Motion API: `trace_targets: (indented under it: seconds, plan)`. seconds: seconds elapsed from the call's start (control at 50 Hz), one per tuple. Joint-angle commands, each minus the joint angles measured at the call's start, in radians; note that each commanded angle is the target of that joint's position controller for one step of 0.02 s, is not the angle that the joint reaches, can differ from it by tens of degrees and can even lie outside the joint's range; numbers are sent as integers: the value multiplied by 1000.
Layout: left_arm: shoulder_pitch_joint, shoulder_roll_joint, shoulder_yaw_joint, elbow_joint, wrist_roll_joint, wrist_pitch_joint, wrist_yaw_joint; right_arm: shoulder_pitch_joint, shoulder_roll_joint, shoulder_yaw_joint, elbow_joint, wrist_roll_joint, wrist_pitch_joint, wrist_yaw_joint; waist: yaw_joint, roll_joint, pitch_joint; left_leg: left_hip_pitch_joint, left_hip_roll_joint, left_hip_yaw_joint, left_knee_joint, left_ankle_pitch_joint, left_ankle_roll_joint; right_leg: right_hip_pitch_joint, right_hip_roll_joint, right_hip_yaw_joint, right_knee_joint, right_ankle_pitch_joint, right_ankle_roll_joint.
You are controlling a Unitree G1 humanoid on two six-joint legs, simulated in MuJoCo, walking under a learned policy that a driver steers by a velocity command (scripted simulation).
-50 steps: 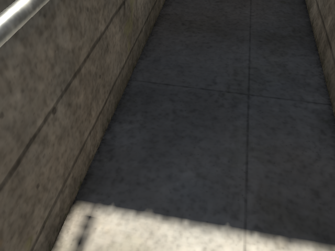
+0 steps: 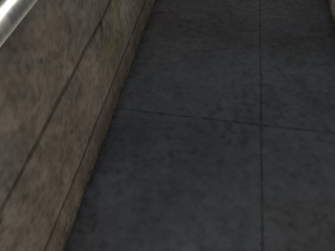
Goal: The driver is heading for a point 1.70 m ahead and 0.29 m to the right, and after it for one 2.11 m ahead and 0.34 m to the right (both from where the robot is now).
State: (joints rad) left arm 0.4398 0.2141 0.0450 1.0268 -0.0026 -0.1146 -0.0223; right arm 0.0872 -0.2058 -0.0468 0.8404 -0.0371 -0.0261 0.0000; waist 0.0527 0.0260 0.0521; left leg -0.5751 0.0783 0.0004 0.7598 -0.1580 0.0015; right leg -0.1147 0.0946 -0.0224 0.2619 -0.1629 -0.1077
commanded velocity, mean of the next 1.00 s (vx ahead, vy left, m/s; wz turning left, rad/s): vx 0.11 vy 0.00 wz -0.34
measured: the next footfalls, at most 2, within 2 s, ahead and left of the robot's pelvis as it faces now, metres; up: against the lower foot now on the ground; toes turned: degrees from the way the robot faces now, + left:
left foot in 0.18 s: +0.25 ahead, +0.11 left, +0.00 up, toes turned -5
right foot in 0.56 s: +0.20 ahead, -0.15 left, +0.00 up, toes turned -20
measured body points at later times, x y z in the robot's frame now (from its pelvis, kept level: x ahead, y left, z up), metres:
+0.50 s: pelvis +0.14 -0.01 -0.01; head +0.18 -0.02 +0.43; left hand +0.37 +0.20 -0.13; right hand +0.14 -0.29 -0.14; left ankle +0.21 +0.11 -0.75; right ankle +0.16 -0.13 -0.72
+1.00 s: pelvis +0.16 -0.05 -0.01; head +0.17 -0.04 +0.44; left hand +0.33 +0.13 -0.15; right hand +0.11 -0.29 -0.15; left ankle +0.19 +0.05 -0.75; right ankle +0.16 -0.13 -0.75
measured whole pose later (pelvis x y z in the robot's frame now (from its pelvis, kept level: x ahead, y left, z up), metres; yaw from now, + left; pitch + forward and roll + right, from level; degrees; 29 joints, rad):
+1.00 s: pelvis +0.16 -0.05 -0.01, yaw -21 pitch -1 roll +0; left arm 0.22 0.18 0.02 0.86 0.01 0.00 0.04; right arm 0.29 -0.19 0.00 0.96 -0.01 -0.02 -0.02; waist 0.00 -0.02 0.02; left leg -0.17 -0.01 0.01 0.42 -0.23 0.02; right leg -0.21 0.07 -0.02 0.38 -0.16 -0.07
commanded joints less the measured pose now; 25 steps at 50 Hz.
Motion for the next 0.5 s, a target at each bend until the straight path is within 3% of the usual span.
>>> trace_targets:
  seconds: [0.02, 0.06, 0.08, 0.1, 0.12, 0.14, 0.16, 0.18, 0.2, 0.22, 0.24, 0.26, 0.28, 0.3, 0.32, 0.34, 0.42, 0.46, 0.48, 0.5]
  plan:
    - [-8, 146, 30, -54, 9, -3, 9, -8, -22, 1, -48, 9, -1, -5, -38, -101, 31, 59, -40, 32, -134, 97, -38, -69, -238, 224, -99, 225, -123]
    - [19, 160, 36, -50, 14, 2, 14, -49, -31, 6, -68, 22, -16, -24, -26, -99, 18, 71, -59, 32, -166, 119, -40, -26, -242, 226, -13, 442, -108]
    - [12, 163, 38, -57, 10, 13, 18, -61, -43, 4, -75, 13, -21, -30, -20, -94, -2, 75, -66, 33, -183, 124, -33, 9, -235, 219, 45, 524, -95]
    - [31, 162, 38, -52, 0, 21, 18, -58, -52, 6, -80, 22, -18, -33, -20, -108, -36, 106, -82, 45, -193, 100, -23, 28, -223, 221, 94, 580, -85]
    - [38, 154, 37, -53, 1, 29, 19, -29, -62, 2, -79, 17, -13, -35, -27, -101, -58, 166, -95, 46, -223, 68, -10, 32, -218, 238, 151, 606, -66]
    - [0, 178, 43, -74, 4, 29, 21, 35, -81, -4, -65, 15, -18, -45, -54, -109, -91, 258, -102, 45, -284, 68, 3, 17, -194, 248, 227, 640, -49]
    - [-23, 182, 48, -90, -6, 30, 20, 146, -115, -19, -34, 7, -35, -55, -93, -67, -135, 420, -63, 36, -387, 167, 19, -45, -148, 223, 348, 597, -11]
    - [-92, 137, 40, -145, -9, 40, 22, 272, -183, -38, -30, -18, -51, -63, -151, -29, -251, 652, 112, -111, -395, 201, 78, -199, -101, 220, 535, 374, 22]
    - [47, 11, 15, -181, -22, 60, 26, 276, -271, -53, -43, -20, -51, -59, -82, 203, -368, 875, 422, -411, -322, 686, 180, -382, 39, 90, 767, -419, 47]
    - [101, 95, 34, -154, 5, 96, 41, 240, -223, -50, -32, 8, -43, -52, -63, 163, -399, 825, 454, -511, -319, 695, 276, -460, 2, 83, 982, -485, 46]
    - [22, 137, 47, -150, 28, 113, 42, 195, -125, -28, -64, 20, -35, -48, -72, 15, -309, 727, 385, -376, -315, 600, 257, -502, -38, 87, 1034, -429, 50]
    - [-55, 106, 44, -189, 34, 109, 35, 134, -87, -13, -76, 28, -41, -49, -59, 11, -202, 605, 322, -284, -352, 538, 234, -523, -57, 80, 1033, -368, 64]
    - [-78, 100, 45, -198, 31, 112, 32, 111, -83, -7, -75, 26, -41, -52, -39, 30, -140, 506, 283, -187, -391, 497, 188, -504, -86, 76, 995, -311, 68]
    - [-75, 97, 46, -205, 46, 131, 24, 102, -84, -3, -70, 27, -43, -54, -23, 82, -107, 416, 247, -112, -417, 552, 175, -452, -88, 78, 958, -264, 82]
    - [-69, 83, 44, -212, 41, 148, 19, 105, -99, -7, -69, 25, -43, -49, -15, 113, -101, 373, 224, -59, -424, 574, 170, -423, -75, 58, 933, -237, 94]
    - [-94, 71, 39, -225, 40, 153, 17, 113, -97, -6, -62, 31, -44, -42, -15, 128, -109, 387, 225, -39, -429, 538, 176, -445, -77, 51, 869, -222, 97]
    - [-183, 64, 25, -288, 63, 168, -6, 110, -147, -29, -68, 38, -56, -37, -17, 162, -119, 308, 233, 44, -441, 330, 163, -348, -112, 21, 640, -156, 95]
    - [-233, 76, 25, -313, 46, 174, -10, 112, -180, -40, -85, 41, -55, -32, -26, 164, -126, 273, 237, 70, -415, 157, 136, -290, -102, -32, 543, -133, 87]
    - [-265, 99, 32, -321, 33, 174, -16, 96, -200, -46, -99, 24, -45, -24, -40, 171, -114, 247, 233, 55, -423, 77, 138, -254, -101, -40, 497, -129, 89]
    - [-265, 115, 37, -329, 28, 178, -22, 86, -216, -52, -108, 26, -40, -22, -34, 173, -127, 247, 240, 41, -402, 14, 129, -216, -87, -48, 448, -131, 77]
Velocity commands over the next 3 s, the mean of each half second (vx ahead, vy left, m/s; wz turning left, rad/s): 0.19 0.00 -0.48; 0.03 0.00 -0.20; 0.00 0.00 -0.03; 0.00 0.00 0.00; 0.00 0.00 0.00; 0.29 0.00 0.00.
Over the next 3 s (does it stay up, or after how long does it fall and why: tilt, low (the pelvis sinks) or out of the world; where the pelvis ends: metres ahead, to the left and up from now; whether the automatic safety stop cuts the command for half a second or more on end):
stays up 0.30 -0.13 0.00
